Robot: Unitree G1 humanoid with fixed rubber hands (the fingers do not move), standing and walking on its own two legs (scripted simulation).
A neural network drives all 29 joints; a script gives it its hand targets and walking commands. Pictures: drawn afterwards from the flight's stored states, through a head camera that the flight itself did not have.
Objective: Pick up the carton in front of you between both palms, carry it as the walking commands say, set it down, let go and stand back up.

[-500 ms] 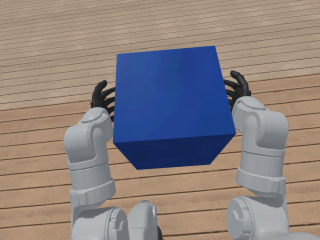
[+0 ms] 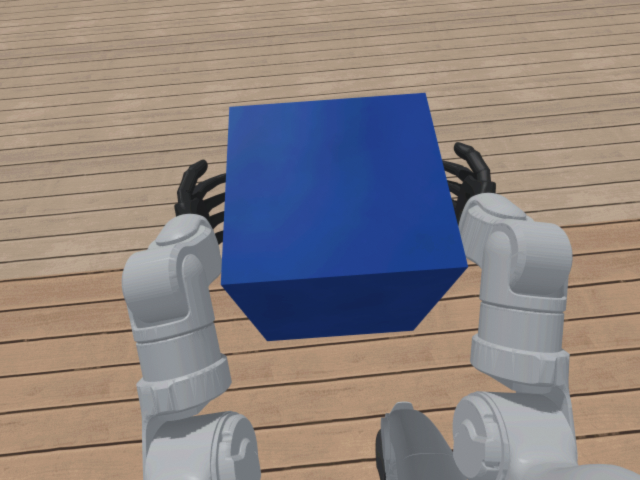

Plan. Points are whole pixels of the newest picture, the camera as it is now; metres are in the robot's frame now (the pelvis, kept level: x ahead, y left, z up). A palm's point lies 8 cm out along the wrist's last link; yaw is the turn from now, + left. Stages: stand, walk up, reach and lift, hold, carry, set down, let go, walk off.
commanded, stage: carry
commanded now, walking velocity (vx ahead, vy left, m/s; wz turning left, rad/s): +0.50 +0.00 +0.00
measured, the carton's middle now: (334, 235) +0.38 -0.02 +0.08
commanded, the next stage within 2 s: none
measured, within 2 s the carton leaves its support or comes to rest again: neither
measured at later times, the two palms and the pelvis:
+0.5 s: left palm (228, 55) +0.64 +0.11 +0.19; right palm (431, 45) +0.65 -0.19 +0.17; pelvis +0.29 -0.04 +0.03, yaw +0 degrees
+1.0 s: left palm out of the picture +0.95 +0.12 +0.20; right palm out of the picture +0.94 -0.18 +0.20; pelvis +0.59 -0.02 +0.06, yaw -1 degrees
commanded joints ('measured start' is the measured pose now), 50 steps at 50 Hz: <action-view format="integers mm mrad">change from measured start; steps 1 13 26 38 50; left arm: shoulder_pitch -584 -797 -632 -659 -583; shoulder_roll -670 -849 -690 -747 -653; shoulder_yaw -603 -671 -615 -554 -607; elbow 20 -11 14 33 -7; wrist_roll -172 -305 -245 -170 -181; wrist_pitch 8 -33 -1 -16 -4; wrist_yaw -26 -63 -42 -21 -12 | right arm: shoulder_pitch -577 -612 -575 -666 -532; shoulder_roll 706 774 688 807 693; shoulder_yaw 588 504 549 634 579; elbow -49 20 -9 -54 -44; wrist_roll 203 103 123 237 203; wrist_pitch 19 4 22 -14 6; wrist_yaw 60 41 20 62 53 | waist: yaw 0 85 134 -13 -6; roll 101 -41 -129 21 123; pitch -365 -483 -364 -522 -400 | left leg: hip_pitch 289 -540 -698 343 293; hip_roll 250 113 121 348 267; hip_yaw -186 -160 -20 -518 -180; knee -122 887 469 -8 -127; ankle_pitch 493 17 146 335 444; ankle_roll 133 -23 -63 188 122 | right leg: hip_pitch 67 834 996 -7 25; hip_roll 46 -193 -127 48 29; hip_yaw -90 367 132 98 -70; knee -143 -562 -574 529 -88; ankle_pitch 59 -19 400 -167 57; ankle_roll -11 -193 -190 -46 -14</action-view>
